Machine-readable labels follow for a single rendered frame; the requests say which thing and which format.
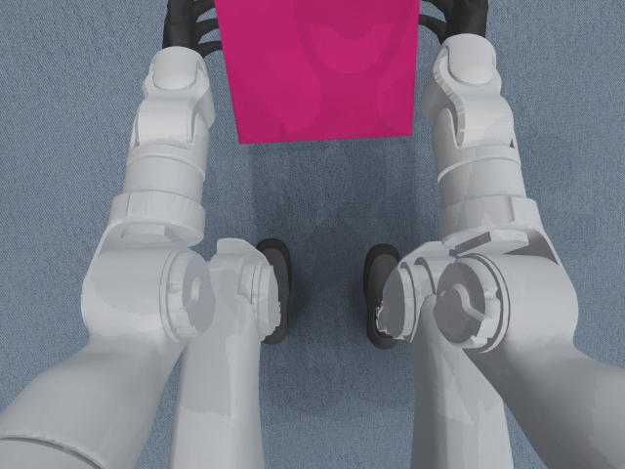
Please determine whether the right robot hand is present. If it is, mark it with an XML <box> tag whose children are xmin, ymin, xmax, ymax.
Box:
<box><xmin>418</xmin><ymin>0</ymin><xmax>488</xmax><ymax>45</ymax></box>

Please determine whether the robot left upper arm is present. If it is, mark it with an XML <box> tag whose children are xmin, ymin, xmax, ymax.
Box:
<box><xmin>0</xmin><ymin>246</ymin><xmax>216</xmax><ymax>469</ymax></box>

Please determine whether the left robot hand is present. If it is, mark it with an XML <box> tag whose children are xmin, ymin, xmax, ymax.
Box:
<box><xmin>162</xmin><ymin>0</ymin><xmax>223</xmax><ymax>59</ymax></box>

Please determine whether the carton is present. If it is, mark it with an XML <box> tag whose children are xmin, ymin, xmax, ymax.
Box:
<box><xmin>214</xmin><ymin>0</ymin><xmax>420</xmax><ymax>144</ymax></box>

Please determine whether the robot right upper arm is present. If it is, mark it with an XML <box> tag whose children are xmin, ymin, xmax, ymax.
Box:
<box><xmin>433</xmin><ymin>253</ymin><xmax>625</xmax><ymax>469</ymax></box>

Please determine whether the robot left foot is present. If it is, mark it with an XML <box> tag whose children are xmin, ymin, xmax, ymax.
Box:
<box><xmin>256</xmin><ymin>238</ymin><xmax>292</xmax><ymax>345</ymax></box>

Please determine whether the robot right forearm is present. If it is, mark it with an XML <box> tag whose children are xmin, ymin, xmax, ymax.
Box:
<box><xmin>420</xmin><ymin>33</ymin><xmax>578</xmax><ymax>303</ymax></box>

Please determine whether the left robot thigh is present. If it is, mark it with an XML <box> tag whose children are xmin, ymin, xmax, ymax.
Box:
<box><xmin>168</xmin><ymin>254</ymin><xmax>277</xmax><ymax>469</ymax></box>

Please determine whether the robot left forearm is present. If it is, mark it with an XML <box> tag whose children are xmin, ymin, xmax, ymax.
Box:
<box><xmin>81</xmin><ymin>46</ymin><xmax>216</xmax><ymax>327</ymax></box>

